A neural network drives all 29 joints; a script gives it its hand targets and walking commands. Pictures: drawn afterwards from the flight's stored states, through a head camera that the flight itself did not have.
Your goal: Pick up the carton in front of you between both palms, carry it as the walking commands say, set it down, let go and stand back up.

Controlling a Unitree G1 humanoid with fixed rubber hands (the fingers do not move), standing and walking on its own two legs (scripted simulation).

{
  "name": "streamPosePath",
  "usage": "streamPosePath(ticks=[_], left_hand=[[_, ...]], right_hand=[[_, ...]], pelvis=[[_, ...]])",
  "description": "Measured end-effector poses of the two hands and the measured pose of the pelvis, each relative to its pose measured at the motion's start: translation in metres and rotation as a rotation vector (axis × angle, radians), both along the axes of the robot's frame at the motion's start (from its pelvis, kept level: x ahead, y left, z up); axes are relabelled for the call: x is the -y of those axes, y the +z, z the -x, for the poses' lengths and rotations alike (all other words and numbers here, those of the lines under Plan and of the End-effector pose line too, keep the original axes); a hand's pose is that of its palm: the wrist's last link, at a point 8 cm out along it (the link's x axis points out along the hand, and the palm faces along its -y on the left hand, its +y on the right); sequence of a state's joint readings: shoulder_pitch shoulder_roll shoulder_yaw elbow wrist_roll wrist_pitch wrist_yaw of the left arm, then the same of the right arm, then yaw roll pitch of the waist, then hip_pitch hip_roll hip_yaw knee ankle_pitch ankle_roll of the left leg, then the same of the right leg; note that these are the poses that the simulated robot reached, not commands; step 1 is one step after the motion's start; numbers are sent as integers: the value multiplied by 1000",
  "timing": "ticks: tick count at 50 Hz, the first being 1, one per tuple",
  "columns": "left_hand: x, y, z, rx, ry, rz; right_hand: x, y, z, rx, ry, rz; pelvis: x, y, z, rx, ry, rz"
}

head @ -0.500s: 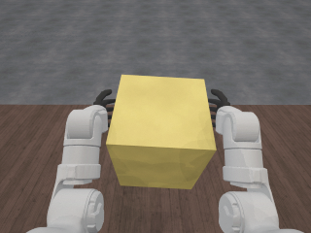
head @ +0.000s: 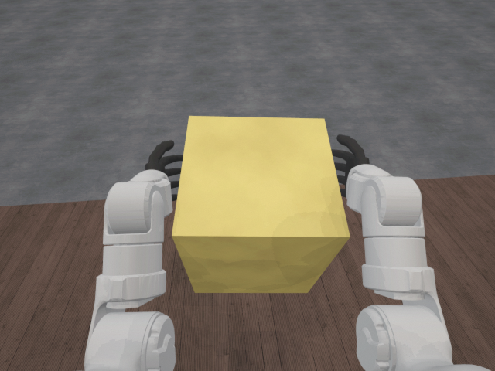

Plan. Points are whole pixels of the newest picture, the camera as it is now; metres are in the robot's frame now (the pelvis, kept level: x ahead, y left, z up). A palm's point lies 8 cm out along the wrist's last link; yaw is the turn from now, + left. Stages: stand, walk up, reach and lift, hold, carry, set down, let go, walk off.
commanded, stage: carry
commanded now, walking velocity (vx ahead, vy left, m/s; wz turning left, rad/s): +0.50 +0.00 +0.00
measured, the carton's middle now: (254, 213) +0.35 -0.02 +0.06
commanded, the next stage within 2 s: none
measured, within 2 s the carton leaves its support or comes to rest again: neither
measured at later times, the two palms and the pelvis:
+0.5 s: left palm (158, 104) +0.64 +0.16 +0.10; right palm (291, 97) +0.65 -0.14 +0.10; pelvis +0.29 +0.00 -0.03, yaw -2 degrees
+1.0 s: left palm (184, 66) +0.94 +0.13 +0.04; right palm (283, 63) +0.92 -0.17 +0.05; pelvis +0.57 +0.01 -0.06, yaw -2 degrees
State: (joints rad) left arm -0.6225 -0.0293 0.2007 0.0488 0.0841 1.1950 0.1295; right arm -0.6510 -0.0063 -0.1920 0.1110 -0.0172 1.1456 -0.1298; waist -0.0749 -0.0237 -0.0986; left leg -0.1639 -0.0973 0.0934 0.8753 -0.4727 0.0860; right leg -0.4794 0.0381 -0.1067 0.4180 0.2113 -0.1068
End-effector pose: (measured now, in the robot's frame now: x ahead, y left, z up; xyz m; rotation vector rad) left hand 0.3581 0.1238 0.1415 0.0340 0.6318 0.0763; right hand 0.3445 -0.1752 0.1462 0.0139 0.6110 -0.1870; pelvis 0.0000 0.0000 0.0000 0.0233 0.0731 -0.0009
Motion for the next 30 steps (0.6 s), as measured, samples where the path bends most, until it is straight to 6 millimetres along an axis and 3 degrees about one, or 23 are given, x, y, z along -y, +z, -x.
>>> streamPosePath(ticks=[3, 7, 13, 19, 23, 27, 30], left_hand=[[-3, -17, -30, -42, 27, -36], [-15, -40, -55, -149, 76, -28], [-23, -45, -113, -159, 115, -20], [-27, -32, -192, -93, 107, -14], [-34, -32, -250, -55, 97, -11], [-44, -53, -315, -36, 67, -11], [-43, -80, -356, -77, 29, -2]], right_hand=[[-3, -21, -43, -43, 42, -16], [-15, -43, -83, -149, 94, -5], [-23, -50, -148, -160, 115, -20], [-26, -42, -219, -93, 88, -37], [-33, -40, -274, -55, 78, -31], [-43, -55, -334, -36, 68, 1], [-42, -78, -365, -79, 46, 34]], pelvis=[[5, -11, -31, 0, -14, 27], [16, -7, -70, -2, -13, 11], [21, 0, -129, -18, -7, -1], [13, -1, -200, -26, -18, 3], [3, -15, -259, -22, -29, 23], [-8, -50, -326, 5, -54, 56], [-13, -65, -359, 6, -41, 25]])
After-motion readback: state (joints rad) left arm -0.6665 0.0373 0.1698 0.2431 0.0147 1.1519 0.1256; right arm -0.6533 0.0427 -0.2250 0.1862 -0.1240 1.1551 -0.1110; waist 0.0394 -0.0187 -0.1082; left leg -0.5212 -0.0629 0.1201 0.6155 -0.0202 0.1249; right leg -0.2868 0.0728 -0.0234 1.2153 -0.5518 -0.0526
